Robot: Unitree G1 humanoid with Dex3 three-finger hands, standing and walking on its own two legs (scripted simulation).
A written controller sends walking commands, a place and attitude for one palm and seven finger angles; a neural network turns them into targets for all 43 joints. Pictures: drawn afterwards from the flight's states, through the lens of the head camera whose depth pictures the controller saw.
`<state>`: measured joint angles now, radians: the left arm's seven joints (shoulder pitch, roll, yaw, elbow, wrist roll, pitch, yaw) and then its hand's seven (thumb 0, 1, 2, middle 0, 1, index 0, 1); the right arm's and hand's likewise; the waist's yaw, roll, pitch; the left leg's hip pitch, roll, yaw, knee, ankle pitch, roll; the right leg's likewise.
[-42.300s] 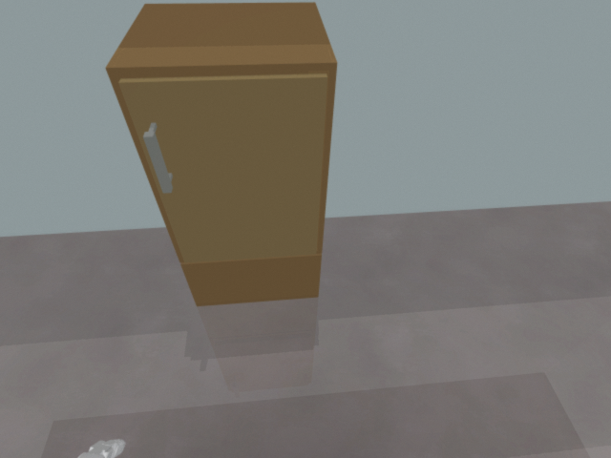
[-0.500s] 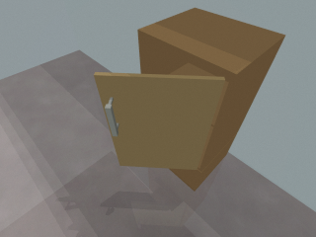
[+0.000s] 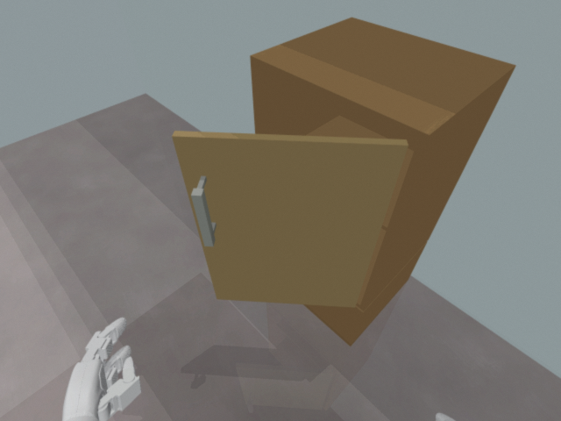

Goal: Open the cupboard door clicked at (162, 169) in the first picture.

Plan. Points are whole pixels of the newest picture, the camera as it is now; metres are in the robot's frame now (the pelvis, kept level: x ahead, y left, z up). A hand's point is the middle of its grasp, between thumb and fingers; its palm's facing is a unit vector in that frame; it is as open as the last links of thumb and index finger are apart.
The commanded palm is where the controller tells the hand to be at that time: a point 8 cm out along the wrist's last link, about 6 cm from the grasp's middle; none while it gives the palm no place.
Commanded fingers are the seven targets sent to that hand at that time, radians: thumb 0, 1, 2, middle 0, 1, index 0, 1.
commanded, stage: raise the hand with hooked fingers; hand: left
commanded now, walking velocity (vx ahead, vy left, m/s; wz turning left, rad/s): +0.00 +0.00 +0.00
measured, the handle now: (206, 212) +0.52 +0.19 -0.04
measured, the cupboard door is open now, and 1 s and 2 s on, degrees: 42 42 42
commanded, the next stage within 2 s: move the hooked fingers beside the handle in 1.94 s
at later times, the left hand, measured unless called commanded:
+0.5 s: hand (148, 373) +0.20 +0.21 -0.06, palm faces -0.06 -1.00 -0.07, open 10.0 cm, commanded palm +0.16 +0.28 -0.05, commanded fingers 0.00 0.11 0.56 -0.26 -0.81 -0.26 -0.81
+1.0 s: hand (124, 354) +0.22 +0.25 -0.04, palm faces -0.02 -1.00 -0.07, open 13.0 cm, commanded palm +0.20 +0.30 -0.04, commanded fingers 0.00 -0.48 0.31 -0.30 -1.18 -0.30 -1.18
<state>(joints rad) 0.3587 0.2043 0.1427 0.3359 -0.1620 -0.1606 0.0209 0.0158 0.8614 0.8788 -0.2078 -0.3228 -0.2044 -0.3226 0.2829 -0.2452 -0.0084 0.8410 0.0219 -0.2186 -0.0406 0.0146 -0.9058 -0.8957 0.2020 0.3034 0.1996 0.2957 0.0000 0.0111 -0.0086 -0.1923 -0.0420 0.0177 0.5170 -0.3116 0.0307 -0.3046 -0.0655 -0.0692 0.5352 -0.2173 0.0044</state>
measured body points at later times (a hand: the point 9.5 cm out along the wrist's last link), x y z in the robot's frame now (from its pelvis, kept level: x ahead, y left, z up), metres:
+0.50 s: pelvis -0.01 -0.02 -0.10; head +0.09 -0.01 +0.34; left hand +0.20 +0.27 -0.05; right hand +0.21 -0.24 -0.18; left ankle -0.02 +0.10 -0.73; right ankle +0.04 -0.13 -0.73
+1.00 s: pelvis -0.02 +0.00 -0.09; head +0.06 +0.03 +0.35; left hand +0.22 +0.31 -0.03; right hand +0.15 -0.24 -0.16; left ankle -0.02 +0.10 -0.73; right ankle +0.04 -0.13 -0.73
